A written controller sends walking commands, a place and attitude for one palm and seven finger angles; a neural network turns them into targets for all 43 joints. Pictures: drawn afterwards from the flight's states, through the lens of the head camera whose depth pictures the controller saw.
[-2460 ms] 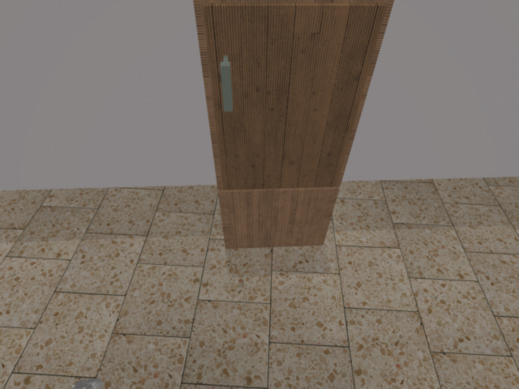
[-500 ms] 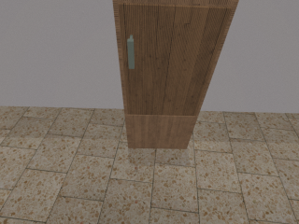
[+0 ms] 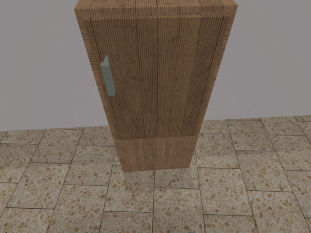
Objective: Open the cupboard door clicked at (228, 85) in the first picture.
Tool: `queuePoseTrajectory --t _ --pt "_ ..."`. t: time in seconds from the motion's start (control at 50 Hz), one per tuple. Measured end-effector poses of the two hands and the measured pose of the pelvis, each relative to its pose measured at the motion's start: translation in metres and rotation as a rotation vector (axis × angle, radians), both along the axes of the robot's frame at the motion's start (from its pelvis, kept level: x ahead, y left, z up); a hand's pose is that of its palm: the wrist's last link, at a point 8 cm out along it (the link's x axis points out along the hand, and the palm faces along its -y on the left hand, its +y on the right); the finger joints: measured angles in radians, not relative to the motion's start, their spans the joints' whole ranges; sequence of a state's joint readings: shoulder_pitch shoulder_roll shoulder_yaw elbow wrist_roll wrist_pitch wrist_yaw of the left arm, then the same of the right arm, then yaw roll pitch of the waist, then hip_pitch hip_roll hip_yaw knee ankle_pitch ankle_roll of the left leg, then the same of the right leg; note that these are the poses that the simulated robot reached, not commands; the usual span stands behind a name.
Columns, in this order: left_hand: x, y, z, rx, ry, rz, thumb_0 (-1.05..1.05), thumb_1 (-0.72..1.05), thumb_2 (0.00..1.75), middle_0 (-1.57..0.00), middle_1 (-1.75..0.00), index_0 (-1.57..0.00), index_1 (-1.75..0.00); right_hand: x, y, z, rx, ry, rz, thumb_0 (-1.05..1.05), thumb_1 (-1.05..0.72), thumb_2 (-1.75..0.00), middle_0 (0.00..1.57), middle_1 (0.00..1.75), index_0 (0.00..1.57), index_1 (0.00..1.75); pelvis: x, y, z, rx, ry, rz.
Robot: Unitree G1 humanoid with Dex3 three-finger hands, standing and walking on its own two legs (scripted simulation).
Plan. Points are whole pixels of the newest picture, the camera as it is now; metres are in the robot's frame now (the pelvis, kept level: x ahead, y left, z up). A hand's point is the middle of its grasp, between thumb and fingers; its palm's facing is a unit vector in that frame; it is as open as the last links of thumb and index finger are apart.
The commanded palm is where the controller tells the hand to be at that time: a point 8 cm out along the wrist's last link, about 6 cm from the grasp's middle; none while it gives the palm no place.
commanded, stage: come to a stop and stand still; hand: left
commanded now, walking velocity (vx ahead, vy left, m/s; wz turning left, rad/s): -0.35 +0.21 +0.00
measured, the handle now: (109, 76) +0.57 +0.17 +0.09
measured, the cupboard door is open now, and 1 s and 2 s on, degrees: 0 0 0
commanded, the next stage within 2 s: look again from close up in 1.18 s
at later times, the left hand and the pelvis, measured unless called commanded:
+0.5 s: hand out of the picture +0.02 +0.23 -0.17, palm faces +0.10 -0.98 -0.19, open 7.3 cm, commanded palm none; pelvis -0.02 +0.04 +0.01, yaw +1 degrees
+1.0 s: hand out of the picture -0.07 +0.19 -0.16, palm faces +0.03 -0.99 -0.15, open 7.3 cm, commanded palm none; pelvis -0.05 +0.04 +0.02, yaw +0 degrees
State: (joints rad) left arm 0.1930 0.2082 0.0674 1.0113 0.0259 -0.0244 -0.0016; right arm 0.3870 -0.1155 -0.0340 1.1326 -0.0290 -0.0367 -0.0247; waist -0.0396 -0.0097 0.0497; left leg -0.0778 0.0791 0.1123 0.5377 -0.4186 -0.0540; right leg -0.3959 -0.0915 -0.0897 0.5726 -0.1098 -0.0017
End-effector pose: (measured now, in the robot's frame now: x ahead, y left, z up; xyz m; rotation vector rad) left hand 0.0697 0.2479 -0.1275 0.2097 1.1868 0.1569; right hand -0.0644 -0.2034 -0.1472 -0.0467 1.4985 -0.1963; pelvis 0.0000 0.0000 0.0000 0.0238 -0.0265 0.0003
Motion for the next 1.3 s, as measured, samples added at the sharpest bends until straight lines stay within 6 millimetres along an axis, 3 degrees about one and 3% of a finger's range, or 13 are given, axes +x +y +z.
queuePoseTrajectory --t 0.06,0.14,0.26,0.36,0.42,0.56,0.64,0.74,0.84,1.06,1.18,1.3 --pt "0.027 -0.012 0.003 0.019 -0.041 -0.004 0.01 0.93 0.90 -0.20 -0.30 -0.20 -0.30 0.015 -0.015 -0.011 0.004 0.029 0.002 0.01 -0.91 -0.90 0.20 0.30 0.20 0.30 0.013 -0.008 -0.005 -0.022 -0.008 0.015" --pt "0.038 -0.025 0.008 0.013 -0.052 0.001 0.01 0.92 0.90 -0.20 -0.30 -0.20 -0.30 0.051 -0.033 -0.008 -0.029 -0.011 0.029 0.01 -0.91 -0.90 0.20 0.30 0.20 0.30 0.013 -0.010 0.000 -0.010 -0.008 0.022" --pt "0.021 -0.023 0.003 -0.019 -0.028 0.028 0.00 0.91 0.90 -0.20 -0.30 -0.21 -0.30 0.106 -0.042 0.006 -0.079 -0.153 0.094 0.01 -0.91 -0.90 0.20 0.30 0.20 0.30 0.000 0.000 0.004 -0.008 0.002 0.026" --pt "-0.008 0.000 -0.013 -0.049 -0.002 0.058 0.00 0.91 0.90 -0.21 -0.30 -0.21 -0.30 0.125 -0.028 0.021 -0.124 -0.276 0.134 0.01 -0.91 -0.90 0.19 0.30 0.20 0.30 -0.013 0.017 -0.002 -0.027 0.002 0.021" --pt "-0.029 0.017 -0.023 -0.066 0.037 0.085 0.01 0.91 0.90 -0.20 -0.30 -0.21 -0.30 0.116 -0.012 0.027 -0.141 -0.296 0.145 0.00 -0.91 -0.90 0.19 0.30 0.20 0.30 -0.020 0.028 -0.003 -0.035 -0.003 0.021" --pt "-0.087 0.037 -0.011 -0.058 0.149 0.123 0.01 0.91 0.90 -0.20 -0.30 -0.20 -0.30 0.086 0.017 0.037 -0.118 -0.221 0.147 0.01 -0.92 -0.90 0.20 0.30 0.20 0.30 -0.025 0.042 0.014 -0.039 0.016 0.021" --pt "-0.118 0.036 -0.007 -0.050 0.233 0.120 0.01 0.91 0.90 -0.20 -0.30 -0.20 -0.30 0.074 0.022 0.032 -0.101 -0.203 0.125 0.01 -0.92 -0.90 0.20 0.30 0.20 0.30 -0.028 0.046 0.016 -0.027 0.023 0.012" --pt "-0.141 0.025 -0.003 -0.043 0.284 0.102 0.01 0.91 0.90 -0.20 -0.30 -0.20 -0.30 0.052 0.023 0.020 -0.067 -0.171 0.084 0.01 -0.93 -0.90 0.20 0.30 0.20 0.30 -0.036 0.047 0.015 -0.016 0.016 -0.004" --pt "-0.148 0.011 0.000 -0.065 0.280 0.079 0.01 0.91 0.90 -0.20 -0.30 -0.20 -0.30 0.026 0.026 0.018 -0.043 -0.129 0.070 0.01 -0.93 -0.90 0.20 0.30 0.20 0.30 -0.044 0.046 0.018 -0.021 0.004 -0.007" --pt "-0.140 -0.008 -0.004 -0.098 0.227 0.061 0.01 0.92 0.90 -0.20 -0.30 -0.20 -0.30 -0.026 0.034 0.018 -0.012 -0.028 0.041 0.01 -0.91 -0.90 0.20 0.30 0.20 0.30 -0.055 0.038 0.019 -0.020 0.004 -0.003" --pt "-0.146 -0.011 -0.004 -0.095 0.238 0.068 0.01 0.92 0.90 -0.20 -0.30 -0.20 -0.30 -0.037 0.034 0.018 -0.005 -0.006 0.030 0.01 -0.91 -0.90 0.20 0.30 0.20 0.30 -0.056 0.034 0.018 -0.021 0.008 -0.002" --pt "-0.153 -0.014 -0.004 -0.088 0.255 0.072 0.01 0.91 0.90 -0.20 -0.30 -0.20 -0.30 -0.034 0.032 0.017 0.000 -0.010 0.041 0.01 -0.91 -0.90 0.20 0.30 0.20 0.30 -0.055 0.031 0.018 -0.029 0.013 0.000"
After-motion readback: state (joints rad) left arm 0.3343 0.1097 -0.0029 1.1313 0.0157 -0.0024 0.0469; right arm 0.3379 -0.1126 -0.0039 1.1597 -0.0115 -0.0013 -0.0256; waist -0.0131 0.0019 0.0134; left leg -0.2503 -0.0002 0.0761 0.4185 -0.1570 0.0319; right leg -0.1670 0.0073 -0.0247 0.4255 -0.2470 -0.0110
